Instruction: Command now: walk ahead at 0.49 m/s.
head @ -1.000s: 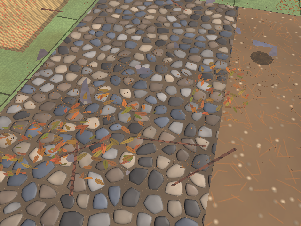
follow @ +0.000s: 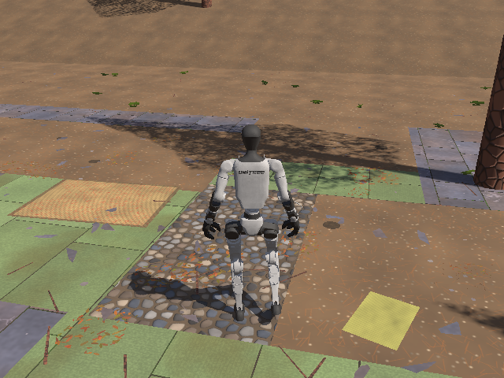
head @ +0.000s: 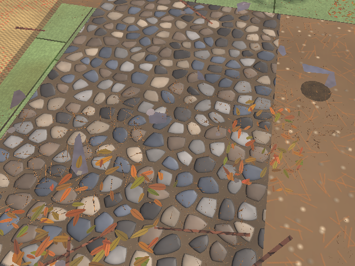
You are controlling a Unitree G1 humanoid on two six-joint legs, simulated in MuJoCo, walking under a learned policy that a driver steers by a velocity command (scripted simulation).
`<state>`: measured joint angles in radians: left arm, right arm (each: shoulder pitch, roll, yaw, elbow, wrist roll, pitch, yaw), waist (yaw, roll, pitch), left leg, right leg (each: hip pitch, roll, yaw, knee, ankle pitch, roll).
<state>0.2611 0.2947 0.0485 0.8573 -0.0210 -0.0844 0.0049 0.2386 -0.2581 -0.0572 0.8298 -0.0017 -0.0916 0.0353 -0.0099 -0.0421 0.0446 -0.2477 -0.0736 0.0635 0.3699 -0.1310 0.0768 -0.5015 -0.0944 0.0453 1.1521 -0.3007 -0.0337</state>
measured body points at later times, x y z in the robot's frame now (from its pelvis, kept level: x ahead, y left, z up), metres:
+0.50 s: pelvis +0.29 -0.07 +0.00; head +0.32 -0.08 +0.45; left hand +0.40 +0.20 -0.11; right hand +0.35 -0.35 -0.14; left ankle +0.20 +0.08 -0.65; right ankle +0.34 -0.15 -0.74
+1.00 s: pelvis +0.56 -0.02 -0.01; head +0.59 -0.01 +0.44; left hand +0.62 +0.26 -0.14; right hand +0.69 -0.30 -0.10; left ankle +0.63 +0.08 -0.74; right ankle +0.43 -0.15 -0.65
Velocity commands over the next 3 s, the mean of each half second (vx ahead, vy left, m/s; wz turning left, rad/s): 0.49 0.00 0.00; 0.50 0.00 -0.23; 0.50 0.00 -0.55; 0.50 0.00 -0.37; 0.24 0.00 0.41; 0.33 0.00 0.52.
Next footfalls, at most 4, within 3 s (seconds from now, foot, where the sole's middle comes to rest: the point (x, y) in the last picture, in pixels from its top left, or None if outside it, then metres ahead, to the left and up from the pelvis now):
0.34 right None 0.38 -0.16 -0.78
0.88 left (160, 216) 0.67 0.08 -0.78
1.42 right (234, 174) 0.87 -0.24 -0.78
1.92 left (221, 115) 1.23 -0.22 -0.78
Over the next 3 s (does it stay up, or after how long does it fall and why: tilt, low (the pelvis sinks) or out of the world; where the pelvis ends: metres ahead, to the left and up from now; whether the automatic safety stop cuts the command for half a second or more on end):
stays up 1.35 -0.31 0.01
